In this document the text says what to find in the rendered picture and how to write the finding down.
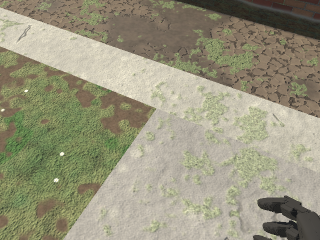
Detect right robot hand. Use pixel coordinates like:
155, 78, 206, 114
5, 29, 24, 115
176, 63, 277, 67
253, 195, 320, 240

